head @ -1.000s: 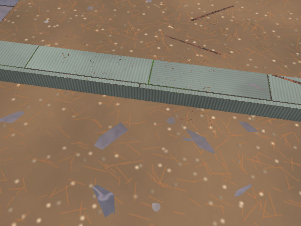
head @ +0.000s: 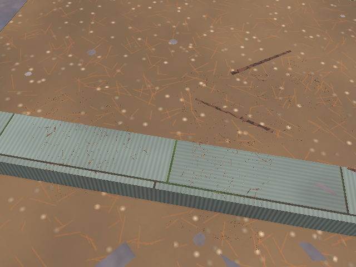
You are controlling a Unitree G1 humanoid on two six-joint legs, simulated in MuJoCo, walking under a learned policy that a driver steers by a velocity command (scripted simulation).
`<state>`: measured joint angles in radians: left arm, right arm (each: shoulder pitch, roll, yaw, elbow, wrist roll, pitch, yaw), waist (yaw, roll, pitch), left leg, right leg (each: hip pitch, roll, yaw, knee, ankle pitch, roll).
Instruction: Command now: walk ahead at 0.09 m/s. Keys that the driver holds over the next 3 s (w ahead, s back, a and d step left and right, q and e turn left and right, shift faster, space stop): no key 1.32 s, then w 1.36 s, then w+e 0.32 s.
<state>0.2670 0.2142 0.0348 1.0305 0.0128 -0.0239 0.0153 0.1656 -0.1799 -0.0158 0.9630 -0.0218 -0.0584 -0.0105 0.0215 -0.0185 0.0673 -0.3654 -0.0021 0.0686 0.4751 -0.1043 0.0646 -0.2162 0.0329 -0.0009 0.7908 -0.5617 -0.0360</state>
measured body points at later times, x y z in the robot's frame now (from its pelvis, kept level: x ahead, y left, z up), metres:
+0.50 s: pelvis +0.04 -0.02 +0.00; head +0.04 -0.02 +0.45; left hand +0.05 +0.22 -0.15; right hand +0.11 -0.27 -0.14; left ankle +0.09 +0.08 -0.73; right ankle +0.01 -0.13 -0.73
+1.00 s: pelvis +0.05 -0.03 +0.00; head +0.06 -0.03 +0.45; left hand +0.07 +0.21 -0.15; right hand +0.12 -0.28 -0.15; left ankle +0.09 +0.08 -0.73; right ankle +0.01 -0.13 -0.73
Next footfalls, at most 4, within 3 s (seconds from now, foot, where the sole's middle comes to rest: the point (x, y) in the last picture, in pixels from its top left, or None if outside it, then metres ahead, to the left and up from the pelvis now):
0.18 right None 0.05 -0.13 -0.77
2.12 right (202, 243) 0.56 -0.08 -0.77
2.66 left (154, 154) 0.88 0.12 -0.67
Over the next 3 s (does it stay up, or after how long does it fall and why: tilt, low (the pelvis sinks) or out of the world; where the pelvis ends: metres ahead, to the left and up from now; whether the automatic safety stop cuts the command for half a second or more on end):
stays up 0.90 0.07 0.10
